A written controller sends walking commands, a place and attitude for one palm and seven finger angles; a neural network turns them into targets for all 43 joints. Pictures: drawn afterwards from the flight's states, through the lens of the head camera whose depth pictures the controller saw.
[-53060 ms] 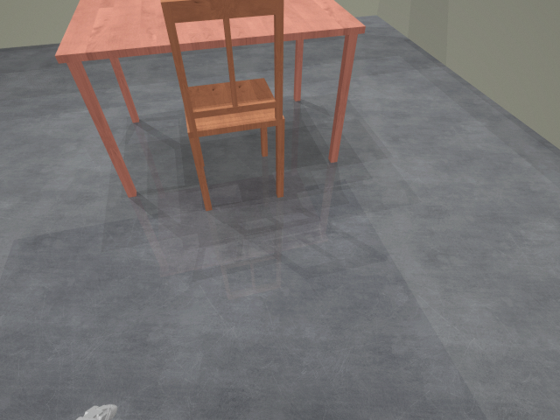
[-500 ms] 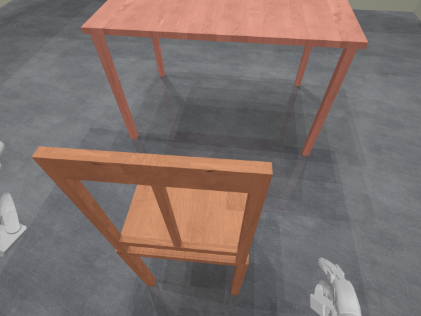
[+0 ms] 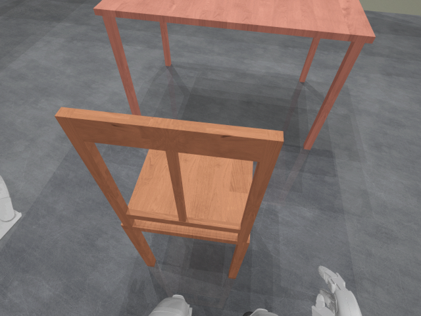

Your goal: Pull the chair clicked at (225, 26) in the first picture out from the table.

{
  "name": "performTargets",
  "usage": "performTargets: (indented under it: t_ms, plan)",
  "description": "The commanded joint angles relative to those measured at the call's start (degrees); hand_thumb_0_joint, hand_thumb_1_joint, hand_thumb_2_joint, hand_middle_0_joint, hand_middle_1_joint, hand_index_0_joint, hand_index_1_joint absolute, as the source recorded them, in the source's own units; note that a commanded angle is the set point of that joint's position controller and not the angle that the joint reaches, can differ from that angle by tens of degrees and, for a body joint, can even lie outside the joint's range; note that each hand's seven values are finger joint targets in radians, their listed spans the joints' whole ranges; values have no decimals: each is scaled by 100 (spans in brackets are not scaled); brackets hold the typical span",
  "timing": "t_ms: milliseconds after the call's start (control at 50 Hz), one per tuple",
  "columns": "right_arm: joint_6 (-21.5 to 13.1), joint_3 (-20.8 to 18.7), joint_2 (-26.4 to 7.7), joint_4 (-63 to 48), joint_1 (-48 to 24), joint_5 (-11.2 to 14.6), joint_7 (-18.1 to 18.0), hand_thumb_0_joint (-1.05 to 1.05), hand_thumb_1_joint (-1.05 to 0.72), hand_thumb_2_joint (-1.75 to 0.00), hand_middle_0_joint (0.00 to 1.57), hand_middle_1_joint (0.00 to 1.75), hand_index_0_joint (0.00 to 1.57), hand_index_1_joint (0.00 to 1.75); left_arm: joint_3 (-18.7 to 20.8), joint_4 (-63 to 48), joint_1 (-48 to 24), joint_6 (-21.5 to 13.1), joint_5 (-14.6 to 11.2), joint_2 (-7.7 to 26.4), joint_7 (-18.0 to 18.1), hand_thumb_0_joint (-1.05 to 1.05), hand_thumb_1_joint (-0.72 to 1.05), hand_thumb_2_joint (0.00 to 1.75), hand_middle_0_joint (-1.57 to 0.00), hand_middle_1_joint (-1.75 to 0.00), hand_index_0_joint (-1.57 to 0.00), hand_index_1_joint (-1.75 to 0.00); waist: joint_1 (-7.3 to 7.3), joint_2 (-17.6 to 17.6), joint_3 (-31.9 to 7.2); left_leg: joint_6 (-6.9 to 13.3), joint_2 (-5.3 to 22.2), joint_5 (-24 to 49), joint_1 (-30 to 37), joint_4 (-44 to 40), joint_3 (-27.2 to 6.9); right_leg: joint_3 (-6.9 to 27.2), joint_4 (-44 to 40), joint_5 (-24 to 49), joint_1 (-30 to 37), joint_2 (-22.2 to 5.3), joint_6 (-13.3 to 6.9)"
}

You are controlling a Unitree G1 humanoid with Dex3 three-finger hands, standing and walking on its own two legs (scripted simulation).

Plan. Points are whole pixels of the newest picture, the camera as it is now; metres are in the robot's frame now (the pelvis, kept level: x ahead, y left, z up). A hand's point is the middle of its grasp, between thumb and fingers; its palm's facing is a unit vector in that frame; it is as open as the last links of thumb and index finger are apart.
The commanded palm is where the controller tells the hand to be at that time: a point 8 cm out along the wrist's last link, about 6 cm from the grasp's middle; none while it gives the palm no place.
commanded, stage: step back with the hand held close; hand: left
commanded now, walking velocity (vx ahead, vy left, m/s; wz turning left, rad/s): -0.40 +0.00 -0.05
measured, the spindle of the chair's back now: (178, 190) +0.38 +0.11 -0.05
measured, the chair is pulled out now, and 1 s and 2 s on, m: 0.65 0.65 0.65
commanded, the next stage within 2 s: stop stepping back and stand still in 0.56 s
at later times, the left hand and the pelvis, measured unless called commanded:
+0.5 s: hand (26, 241) +0.17 +0.23 +0.19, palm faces +0.29 -0.76 -0.58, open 7.4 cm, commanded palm +0.10 +0.28 +0.19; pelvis -0.05 -0.01 +0.01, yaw -3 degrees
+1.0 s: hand out of the picture +0.05 +0.24 +0.17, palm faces +0.47 -0.79 -0.40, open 7.4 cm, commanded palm -0.01 +0.27 +0.19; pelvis -0.16 -0.03 +0.01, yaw -3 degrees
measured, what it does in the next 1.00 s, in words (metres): walks backwards: right foot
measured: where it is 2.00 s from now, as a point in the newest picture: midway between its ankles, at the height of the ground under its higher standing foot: outside the picture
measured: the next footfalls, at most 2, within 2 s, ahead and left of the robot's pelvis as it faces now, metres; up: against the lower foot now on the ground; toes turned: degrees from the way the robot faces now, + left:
right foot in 0.34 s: -0.04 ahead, -0.16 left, +0.00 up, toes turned -4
left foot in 1.02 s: -0.17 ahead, +0.08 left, +0.00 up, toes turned +1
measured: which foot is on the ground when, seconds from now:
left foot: down 0.00-0.76, up 0.78-1.00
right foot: down 0.00-0.10, up 0.12-0.32, down 0.34-1.00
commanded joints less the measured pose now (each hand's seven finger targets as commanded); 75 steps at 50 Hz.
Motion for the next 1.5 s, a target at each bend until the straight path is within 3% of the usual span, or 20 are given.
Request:
performTargets:
  t_ms: [0,100,240,320,420,500,540,660,700,760,840,940,1020,1060,1120,1200,1320,1420,1440,1480]
  plan:
    - [-266,-265,-564,-624,-289,-39,-19,0,-90,-90,20,30,20,30,889,-1155,-466,-286,-69,1270,169,0,90,90,-20,-30,-20,-30,-165,-1184,-1235,53,71,341,1275,108,34,1094,-1477,-1168,-150,-1378,-775]
    - [-534,-331,-578,-680,-494,-85,-150,0,-90,-90,20,30,20,30,1050,-1398,-438,-550,40,1216,143,0,90,90,-20,-30,-20,-30,-269,1869,-897,991,2075,-329,-538,-3310,-2234,392,3060,-1889,557,265,87]
    - [-704,-430,-613,-459,-266,-31,50,0,-90,-90,20,30,20,30,872,-1492,147,-618,-174,1042,-36,0,90,90,-20,-30,-20,-30,-43,1392,-1318,663,1501,3778,1756,-1840,-1142,196,-20,-1186,525,52,-106]
    - [-796,-360,-698,-306,-351,-113,19,0,-90,-90,20,30,20,30,1120,-1232,55,-763,-97,1366,-168,0,90,90,-20,-30,-20,-30,-14,1137,-1308,414,1265,3135,1668,-1377,-936,-93,-1714,463,1268,8,-120]
    - [-560,-548,-601,-471,-295,108,-51,0,-90,-90,20,30,20,30,1057,-782,238,-783,-210,1295,-245,0,90,90,-20,-30,-20,-30,-151,-1135,-1712,-97,128,1560,1325,61,184,955,-1035,3562,1200,-1389,-974]
    - [-434,-398,-516,-699,-746,86,-143,0,-90,-90,20,30,20,30,1141,-906,286,-720,-197,1282,-221,0,90,90,-20,-30,-20,-30,-144,-290,-1274,159,746,4244,1486,-1998,-285,115,14,2319,1105,-434,-151]
    - [-496,-470,-505,-644,-571,18,-102,0,-90,-90,20,30,20,30,1015,-869,477,-776,-216,1201,-270,0,90,90,-20,-30,-20,-30,-69,912,-1684,736,1749,6601,2691,-2059,-1185,93,966,-1506,180,202,-15]
    - [-629,-494,-732,-670,-327,42,65,0,-90,-90,20,30,20,30,873,-1422,604,-687,-226,1150,-207,0,90,90,-20,-30,-20,-30,-41,1721,-1519,573,1460,3050,1219,-1805,-684,122,-187,-665,1461,-103,-55]
    - [-466,-459,-677,-818,-271,125,99,0,-90,-90,20,30,20,30,907,-1259,825,-516,-200,1247,-183,0,90,90,-20,-30,-20,-30,-70,888,-1132,210,738,-201,286,-1324,-167,13,-1049,-317,1873,-311,-93]
    - [-266,-529,-614,-710,-171,211,-9,0,-90,-90,20,30,20,30,889,-786,-14,-175,-251,1329,-45,0,90,90,-20,-30,-20,-30,-239,-1586,-623,-197,-116,-103,661,2392,80,2386,-2805,-3490,-761,-2060,-1014]
    - [-100,-255,-466,-631,-371,114,-144,0,-90,-90,20,30,20,30,697,113,-396,16,-179,1169,-35,0,90,90,-20,-30,-20,-30,-415,-1022,-411,-47,61,384,1001,2056,246,939,-2278,-3351,-1081,-1385,-640]
    - [-368,-284,-628,-598,-252,-18,-126,0,-90,-90,20,30,20,30,133,-302,-1089,-84,19,853,51,0,90,90,-20,-30,-20,-30,-253,-1083,-604,307,-80,285,1331,-1486,612,590,-1779,-2382,656,-1127,-352]
    - [-625,-440,-746,-817,-178,8,-42,0,-90,-90,20,30,20,30,238,-1270,-872,-340,179,1037,77,0,90,90,-20,-30,-20,-30,-80,1984,-624,771,1146,1285,1680,-3203,-778,-163,1210,-1693,393,61,-9]
    - [-588,-338,-497,-597,-456,-34,63,0,-90,-90,20,30,20,30,388,-1140,-805,-365,161,1130,17,0,90,90,-20,-30,-20,-30,-287,2492,-193,1202,1615,361,424,-3523,-1683,106,3006,-1835,51,70,23]
    - [-465,-374,-606,-519,-375,116,170,0,-90,-90,20,30,20,30,715,-982,-712,-485,94,1386,-45,0,90,90,-20,-30,-20,-30,-99,773,-140,981,1428,1543,598,-2633,-842,-32,1668,-1750,370,52,-24]
    - [-241,-341,-693,-539,-38,155,70,0,-90,-90,20,30,20,30,771,-172,-281,-387,-20,1130,-176,0,90,90,-20,-30,-20,-30,-235,530,-527,580,1051,1368,849,-1689,-504,-296,-1100,-645,1544,205,-127]
    - [-195,-402,-684,-510,-49,217,18,0,-90,-90,20,30,20,30,29,432,-642,-40,-213,588,-219,0,90,90,-20,-30,-20,-30,-322,-1261,-391,279,121,177,1187,-1226,137,1400,-1952,-1960,670,-734,-624]
    - [-342,-234,-647,-600,-558,92,-68,0,-90,-90,20,30,20,30,193,-997,-1336,-215,-30,1098,-84,0,90,90,-20,-30,-20,-30,-181,537,-425,447,698,1378,1537,-2550,-537,646,-1152,-417,1140,-227,-144]
    - [-270,-468,-1165,642,0,-69,506,0,-90,-90,20,30,20,30,-1924,3768,-662,799,487,-662,-806,0,90,90,-20,-30,-20,-30,-537,786,-37,600,865,3518,1374,-1569,-877,6,663,869,15,-249,-181]
    - [360,-336,-762,462,53,-99,462,0,-90,-90,20,30,20,30,-1917,3971,-485,1381,330,-928,-907,0,90,90,-20,-30,-20,-30,-241,1163,-349,677,1066,3875,930,-2019,-760,-103,878,-1284,432,47,-67]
